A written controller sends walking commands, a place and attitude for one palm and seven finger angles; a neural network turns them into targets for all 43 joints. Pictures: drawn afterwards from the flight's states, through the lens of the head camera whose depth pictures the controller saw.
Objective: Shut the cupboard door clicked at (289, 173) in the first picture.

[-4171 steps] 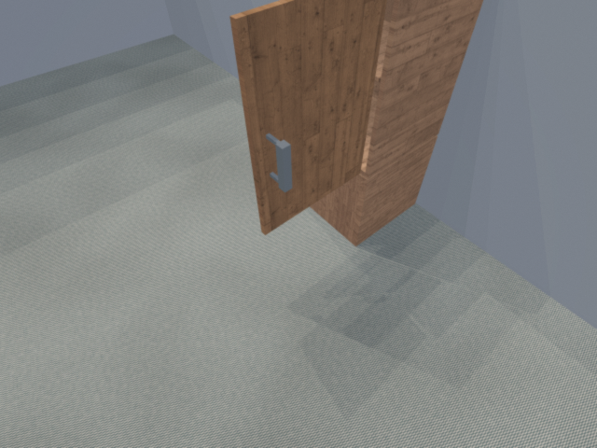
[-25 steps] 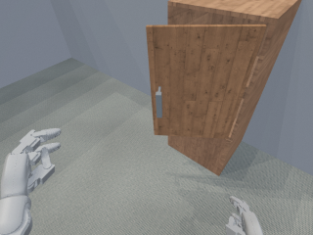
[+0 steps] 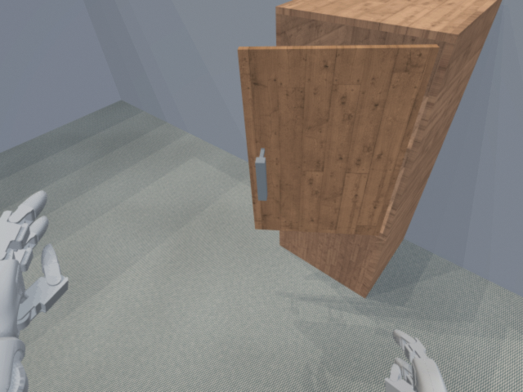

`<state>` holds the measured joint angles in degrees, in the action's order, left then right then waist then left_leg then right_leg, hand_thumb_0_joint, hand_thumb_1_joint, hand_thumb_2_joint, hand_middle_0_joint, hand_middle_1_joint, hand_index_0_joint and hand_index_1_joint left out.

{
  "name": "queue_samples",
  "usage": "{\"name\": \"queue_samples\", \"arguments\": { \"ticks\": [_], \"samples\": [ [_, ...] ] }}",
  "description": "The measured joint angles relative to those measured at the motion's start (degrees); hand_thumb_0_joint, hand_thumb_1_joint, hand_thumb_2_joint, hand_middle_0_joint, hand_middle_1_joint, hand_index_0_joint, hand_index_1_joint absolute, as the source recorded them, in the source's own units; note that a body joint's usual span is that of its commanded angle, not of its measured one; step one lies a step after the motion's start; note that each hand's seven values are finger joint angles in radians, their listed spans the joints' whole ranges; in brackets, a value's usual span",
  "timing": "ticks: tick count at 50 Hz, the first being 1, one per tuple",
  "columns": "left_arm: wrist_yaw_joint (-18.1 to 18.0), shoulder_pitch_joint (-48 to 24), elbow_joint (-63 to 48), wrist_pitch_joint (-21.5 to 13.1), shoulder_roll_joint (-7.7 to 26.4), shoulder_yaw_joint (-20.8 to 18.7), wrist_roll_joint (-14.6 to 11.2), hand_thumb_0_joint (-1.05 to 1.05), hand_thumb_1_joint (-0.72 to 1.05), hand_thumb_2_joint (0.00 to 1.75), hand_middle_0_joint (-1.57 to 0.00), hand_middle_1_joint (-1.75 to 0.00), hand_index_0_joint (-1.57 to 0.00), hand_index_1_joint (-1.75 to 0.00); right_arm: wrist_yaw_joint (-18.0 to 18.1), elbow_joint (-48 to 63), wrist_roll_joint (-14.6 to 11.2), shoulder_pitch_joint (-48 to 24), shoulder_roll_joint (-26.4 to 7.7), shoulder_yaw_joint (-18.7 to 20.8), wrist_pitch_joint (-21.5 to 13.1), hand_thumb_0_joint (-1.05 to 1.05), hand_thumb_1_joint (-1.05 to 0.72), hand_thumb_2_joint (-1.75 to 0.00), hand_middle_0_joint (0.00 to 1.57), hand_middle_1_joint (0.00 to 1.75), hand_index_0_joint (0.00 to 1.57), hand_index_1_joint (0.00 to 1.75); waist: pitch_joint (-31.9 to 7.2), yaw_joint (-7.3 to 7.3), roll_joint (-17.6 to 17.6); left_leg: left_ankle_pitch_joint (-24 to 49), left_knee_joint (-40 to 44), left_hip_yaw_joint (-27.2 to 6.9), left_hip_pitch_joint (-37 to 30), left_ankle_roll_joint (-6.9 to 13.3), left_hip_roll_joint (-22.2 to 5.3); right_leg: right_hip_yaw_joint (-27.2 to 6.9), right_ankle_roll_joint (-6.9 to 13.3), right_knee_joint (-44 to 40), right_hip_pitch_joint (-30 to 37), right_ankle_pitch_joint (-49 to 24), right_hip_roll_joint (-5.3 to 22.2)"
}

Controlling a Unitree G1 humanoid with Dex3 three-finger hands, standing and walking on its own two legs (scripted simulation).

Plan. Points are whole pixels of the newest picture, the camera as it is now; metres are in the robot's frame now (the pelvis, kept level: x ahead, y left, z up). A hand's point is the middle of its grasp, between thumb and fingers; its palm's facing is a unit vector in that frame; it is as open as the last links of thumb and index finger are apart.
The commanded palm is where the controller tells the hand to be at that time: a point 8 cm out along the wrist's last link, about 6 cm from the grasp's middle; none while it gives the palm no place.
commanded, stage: step back with the hand held close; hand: left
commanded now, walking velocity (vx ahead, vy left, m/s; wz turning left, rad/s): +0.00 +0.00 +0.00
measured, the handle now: (262, 174) +0.68 +0.09 -0.08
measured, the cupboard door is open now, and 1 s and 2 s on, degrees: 34 34 34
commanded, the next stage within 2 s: stop stepping back and stand still in 1.32 s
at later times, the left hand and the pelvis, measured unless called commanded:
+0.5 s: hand (26, 294) +0.17 +0.29 +0.16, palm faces +0.37 -0.75 -0.55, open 7.4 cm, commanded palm +0.11 +0.33 +0.17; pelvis -0.03 +0.03 +0.00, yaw +0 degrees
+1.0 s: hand out of the picture +0.05 +0.32 +0.16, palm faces +0.52 -0.73 -0.45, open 7.4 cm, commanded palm +0.00 +0.35 +0.17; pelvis -0.12 +0.04 -0.02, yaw +5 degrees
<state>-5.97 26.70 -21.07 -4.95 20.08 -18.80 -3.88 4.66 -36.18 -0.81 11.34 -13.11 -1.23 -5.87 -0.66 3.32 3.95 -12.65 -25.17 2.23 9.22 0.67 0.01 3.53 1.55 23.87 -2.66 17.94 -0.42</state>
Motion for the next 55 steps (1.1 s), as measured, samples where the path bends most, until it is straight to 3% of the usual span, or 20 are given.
{"name": "queue_samples", "arguments": {
  "ticks": [5,10,15,24,30,36,42,47,51,53,55],
  "samples": [
    [0.3,-0.2,1.0,-0.5,0.5,-1.6,-0.5,0.01,0.89,0.90,-0.22,-0.30,-0.22,-0.31,-0.3,0.5,-0.2,-0.5,-0.1,0.4,0.7,0.01,-0.91,-0.90,0.20,0.30,0.20,0.30,0.1,-0.18,0.6,0.2,0.4,0.3,0.0,-0.1,-0.1,-0.3,0.1,0.1,-0.4,0.0,-0.1],
    [0.6,0.6,2.2,-1.9,0.8,-2.3,0.0,0.01,0.89,0.90,-0.21,-0.30,-0.21,-0.30,-0.3,1.3,-0.2,-1.2,-1.0,0.9,3.6,0.01,-0.91,-0.90,0.20,0.30,0.20,0.30,-0.3,-1.66,1.6,-0.8,-3.3,-1.0,5.1,0.0,-0.8,0.9,0.0,0.5,-3.6,-0.3,-0.9],
    [0.3,3.4,-0.9,-1.7,1.3,-1.8,0.0,0.01,0.89,0.90,-0.21,-0.30,-0.21,-0.30,0.4,2.4,-0.3,-1.5,-1.7,1.7,6.3,0.01,-0.91,-0.90,0.20,0.30,0.20,0.30,0.9,-2.40,0.5,-0.5,-3.8,-0.6,7.3,0.6,0.1,0.7,-0.7,2.9,-6.6,0.2,0.2],
    [-1.1,6.0,-6.1,-2.4,6.0,-5.1,-0.7,0.01,0.89,0.90,-0.22,-0.30,-0.22,-0.31,1.3,4.9,-0.5,-1.7,-1.0,1.8,8.7,0.01,-0.91,-0.90,0.20,0.30,0.20,0.30,1.5,-3.01,-0.4,1.2,-3.9,0.5,9.4,1.9,0.8,-0.3,-1.8,4.3,-9.6,-1.1,1.1],
    [-1.7,6.1,-4.3,-2.8,5.8,-5.7,-0.6,0.01,0.89,0.90,-0.22,-0.30,-0.22,-0.30,1.1,5.0,-0.5,-1.3,-0.3,0.9,7.8,0.01,-0.91,-0.90,0.20,0.30,0.20,0.30,0.6,-3.32,-0.8,3.1,-3.8,0.8,11.2,2.6,0.7,-0.4,-2.3,4.4,-11.5,-3.1,1.1],
    [-1.8,5.6,-4.0,-3.7,3.7,-4.5,1.1,0.01,0.89,0.90,-0.22,-0.30,-0.22,-0.30,1.3,4.7,-0.2,0.1,-0.3,0.4,5.9,0.01,-0.91,-0.90,0.21,0.30,0.20,0.30,0.9,-3.37,-1.5,4.0,-5.7,-0.4,13.9,3.2,0.7,0.1,-2.6,5.9,-13.5,-4.0,0.5],
    [-1.9,3.6,-6.3,-5.7,3.8,-5.4,2.3,0.01,0.89,0.90,-0.22,-0.30,-0.22,-0.30,1.0,4.1,0.4,1.5,-0.1,0.6,4.0,0.01,-0.91,-0.90,0.21,0.30,0.20,0.30,2.2,-3.88,-2.6,1.8,-8.8,-1.9,17.0,3.2,1.2,-0.8,-1.7,8.7,-15.3,-3.7,-0.9],
    [-2.7,5.7,-8.8,-7.5,4.0,-6.8,1.7,0.01,0.89,0.90,-0.22,-0.30,-0.22,-0.30,0.3,2.9,0.9,1.4,-0.2,1.0,3.1,0.01,-0.91,-0.90,0.21,0.30,0.20,0.30,1.7,-2.68,-2.7,-3.4,-11.3,-1.4,19.2,1.6,0.9,-0.8,-1.5,8.8,-16.7,-4.8,-0.8],
    [-3.8,4.7,-8.8,-8.0,3.8,-5.5,1.4,0.01,0.89,0.90,-0.22,-0.30,-0.22,-0.30,0.2,1.4,0.9,1.1,-0.4,1.4,2.9,0.01,-0.91,-0.90,0.21,0.30,0.20,0.30,1.7,-2.11,-2.9,-5.0,-12.3,-1.1,19.8,0.2,1.1,-1.4,-2.3,8.9,-17.1,-5.8,-0.5],
    [-3.9,3.1,-8.2,-7.8,3.8,-4.9,1.3,0.01,0.89,0.90,-0.22,-0.30,-0.22,-0.30,0.5,1.1,0.6,0.9,-0.4,1.3,2.9,0.01,-0.91,-0.90,0.21,0.30,0.20,0.30,1.9,-2.28,-2.9,-0.7,-11.1,-0.8,19.7,1.3,1.0,-1.4,-2.8,9.4,-17.5,-5.7,-0.5],
    [-3.7,1.2,-7.3,-7.7,3.9,-4.9,1.5,0.01,0.89,0.90,-0.22,-0.30,-0.22,-0.30,1.0,1.3,0.5,0.4,-0.2,1.2,2.5,0.01,-0.91,-0.90,0.21,0.30,0.20,0.30,2.6,-2.83,-2.4,4.0,-9.9,-0.6,19.9,3.8,0.4,-2.3,-3.0,12.9,-18.9,-1.3,-1.8]
  ]
}}
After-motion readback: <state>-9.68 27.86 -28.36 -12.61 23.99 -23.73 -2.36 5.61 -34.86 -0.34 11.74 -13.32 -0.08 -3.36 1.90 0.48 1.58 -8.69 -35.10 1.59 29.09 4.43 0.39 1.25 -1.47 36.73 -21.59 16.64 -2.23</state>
